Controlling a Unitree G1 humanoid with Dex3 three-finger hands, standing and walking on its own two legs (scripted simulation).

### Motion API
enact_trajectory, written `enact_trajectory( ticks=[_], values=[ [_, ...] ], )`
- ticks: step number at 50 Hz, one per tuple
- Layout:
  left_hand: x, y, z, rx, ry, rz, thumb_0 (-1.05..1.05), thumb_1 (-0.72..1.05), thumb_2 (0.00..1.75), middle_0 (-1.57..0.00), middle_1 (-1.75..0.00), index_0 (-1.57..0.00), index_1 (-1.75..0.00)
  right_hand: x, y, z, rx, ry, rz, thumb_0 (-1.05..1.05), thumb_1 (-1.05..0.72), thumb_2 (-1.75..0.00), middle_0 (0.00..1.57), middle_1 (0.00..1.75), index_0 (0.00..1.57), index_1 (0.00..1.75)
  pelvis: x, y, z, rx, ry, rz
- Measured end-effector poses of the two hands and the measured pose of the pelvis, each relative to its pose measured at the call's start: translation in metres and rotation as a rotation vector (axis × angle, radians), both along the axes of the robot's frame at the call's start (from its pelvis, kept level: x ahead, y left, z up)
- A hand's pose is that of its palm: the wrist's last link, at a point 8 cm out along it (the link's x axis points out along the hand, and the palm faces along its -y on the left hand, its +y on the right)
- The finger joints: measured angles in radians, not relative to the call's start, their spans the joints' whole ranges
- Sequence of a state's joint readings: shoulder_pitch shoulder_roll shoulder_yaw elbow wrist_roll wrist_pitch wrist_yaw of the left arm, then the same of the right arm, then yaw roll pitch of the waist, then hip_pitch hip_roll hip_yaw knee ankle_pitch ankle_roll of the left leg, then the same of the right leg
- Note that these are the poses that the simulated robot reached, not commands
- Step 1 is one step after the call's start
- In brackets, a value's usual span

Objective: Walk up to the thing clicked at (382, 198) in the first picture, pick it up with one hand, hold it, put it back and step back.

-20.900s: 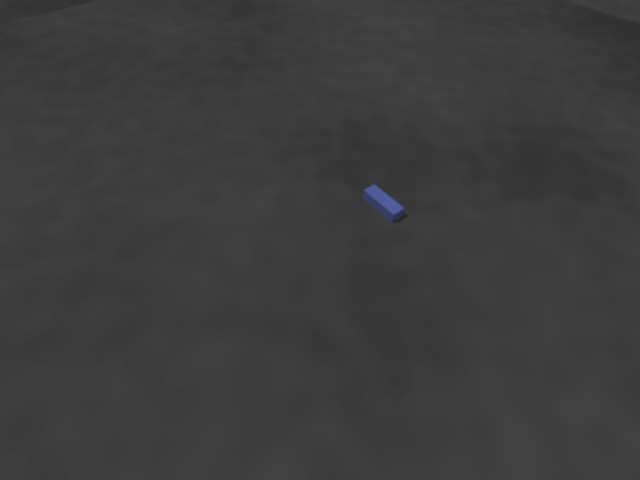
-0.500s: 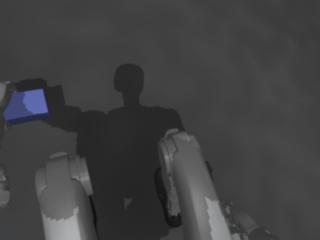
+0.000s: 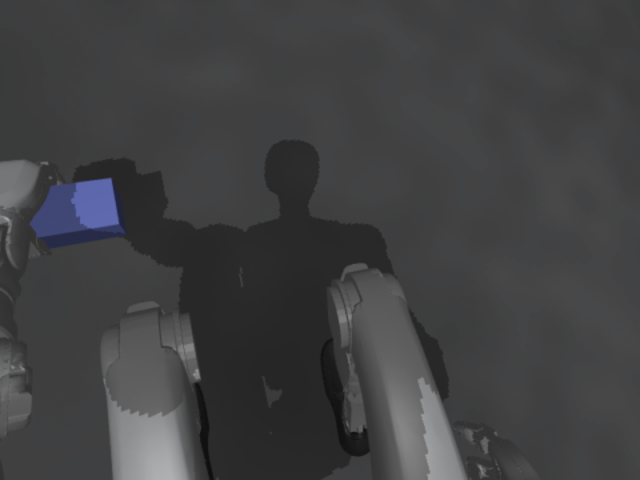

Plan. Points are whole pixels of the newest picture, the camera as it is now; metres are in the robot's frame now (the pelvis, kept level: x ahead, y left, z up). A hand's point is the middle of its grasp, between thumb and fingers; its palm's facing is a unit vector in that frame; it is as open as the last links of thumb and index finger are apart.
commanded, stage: lift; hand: left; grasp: from above
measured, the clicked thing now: (37, 220) +0.45 +0.30 -0.18
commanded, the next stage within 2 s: hold in 1.50 s
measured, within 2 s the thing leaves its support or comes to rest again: neither
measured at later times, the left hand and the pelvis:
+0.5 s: hand out of the picture +0.39 +0.30 -0.01, palm faces -0.44 -0.09 -0.89, open 9.5 cm; pelvis +0.00 +0.00 +0.10, yaw +3 degrees
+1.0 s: hand out of the picture +0.34 +0.27 +0.20, palm faces -0.45 -0.11 -0.88, open 9.5 cm; pelvis +0.03 +0.00 +0.28, yaw +5 degrees
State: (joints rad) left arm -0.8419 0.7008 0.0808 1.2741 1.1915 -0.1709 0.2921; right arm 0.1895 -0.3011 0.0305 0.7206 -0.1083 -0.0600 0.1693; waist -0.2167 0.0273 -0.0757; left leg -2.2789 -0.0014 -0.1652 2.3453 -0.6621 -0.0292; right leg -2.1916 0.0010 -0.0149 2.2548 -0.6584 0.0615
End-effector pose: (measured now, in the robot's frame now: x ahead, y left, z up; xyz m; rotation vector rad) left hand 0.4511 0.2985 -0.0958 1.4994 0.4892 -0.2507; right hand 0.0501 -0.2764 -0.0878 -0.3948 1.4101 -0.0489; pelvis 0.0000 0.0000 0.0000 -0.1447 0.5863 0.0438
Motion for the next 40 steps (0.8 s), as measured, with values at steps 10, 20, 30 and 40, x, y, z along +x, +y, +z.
enact_trajectory(
  ticks=[10, 20, 30, 40],
  values=[
    [-0.022, 0.003, 0.046, 0.001, 0.002, -0.010, 0.01, 0.05, 0.42, -0.77, -0.49, -0.79, -0.45, 0.020, 0.002, 0.021, 0.004, -0.065, -0.028, 0.00, -0.91, -0.90, 0.20, 0.30, 0.21, 0.30, -0.002, 0.000, 0.029, 0.013, 0.005, 0.012],
    [-0.048, 0.003, 0.107, -0.006, -0.006, -0.006, 0.01, 0.06, 0.42, -0.76, -0.50, -0.79, -0.46, 0.060, 0.007, 0.061, 0.011, -0.179, -0.024, 0.00, -0.91, -0.90, 0.20, 0.30, 0.21, 0.30, -0.002, 0.001, 0.074, 0.026, 0.001, 0.025],
    [-0.071, -0.005, 0.188, -0.022, -0.030, 0.009, 0.01, 0.06, 0.42, -0.76, -0.50, -0.79, -0.45, 0.090, 0.016, 0.120, 0.020, -0.266, -0.034, 0.00, -0.91, -0.90, 0.20, 0.30, 0.21, 0.30, 0.003, 0.000, 0.137, 0.049, -0.044, 0.037],
    [-0.093, -0.019, 0.280, -0.035, -0.024, 0.028, 0.01, 0.06, 0.42, -0.76, -0.50, -0.79, -0.45, 0.102, 0.023, 0.191, 0.041, -0.321, -0.078, 0.01, -0.90, -0.90, 0.20, 0.30, 0.21, 0.30, 0.013, 0.000, 0.212, 0.080, -0.133, 0.040]
  ],
)
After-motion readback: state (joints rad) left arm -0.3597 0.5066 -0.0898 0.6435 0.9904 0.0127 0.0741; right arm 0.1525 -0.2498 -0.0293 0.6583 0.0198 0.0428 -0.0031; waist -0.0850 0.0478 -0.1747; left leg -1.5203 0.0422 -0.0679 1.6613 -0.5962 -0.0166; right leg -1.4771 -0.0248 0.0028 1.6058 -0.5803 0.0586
